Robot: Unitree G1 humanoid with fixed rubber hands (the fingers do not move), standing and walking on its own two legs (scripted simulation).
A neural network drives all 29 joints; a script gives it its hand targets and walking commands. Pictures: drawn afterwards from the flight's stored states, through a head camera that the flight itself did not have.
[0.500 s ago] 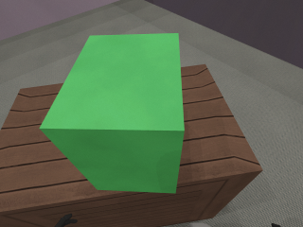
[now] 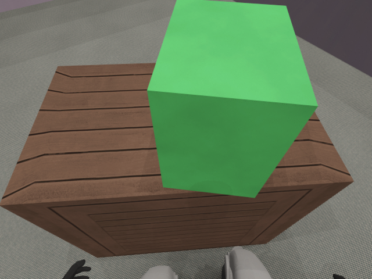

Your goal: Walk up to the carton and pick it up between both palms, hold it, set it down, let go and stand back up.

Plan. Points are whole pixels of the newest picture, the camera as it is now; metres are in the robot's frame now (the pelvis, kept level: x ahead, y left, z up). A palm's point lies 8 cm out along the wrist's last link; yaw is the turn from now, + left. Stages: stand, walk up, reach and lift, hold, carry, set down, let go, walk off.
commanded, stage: walk up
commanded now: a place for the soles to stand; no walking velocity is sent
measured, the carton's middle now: (218, 105) +0.44 -0.04 +0.12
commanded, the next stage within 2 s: none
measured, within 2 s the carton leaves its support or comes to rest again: neither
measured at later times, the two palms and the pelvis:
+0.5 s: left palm out of the picture +0.07 +0.27 -0.11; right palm out of the picture +0.06 -0.34 -0.09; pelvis -0.02 -0.02 +0.00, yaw -1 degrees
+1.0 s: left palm out of the picture +0.10 +0.27 -0.09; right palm out of the picture +0.08 -0.34 -0.08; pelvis -0.01 -0.03 +0.01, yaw -1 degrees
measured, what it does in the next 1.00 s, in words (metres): steps on the spot: right foot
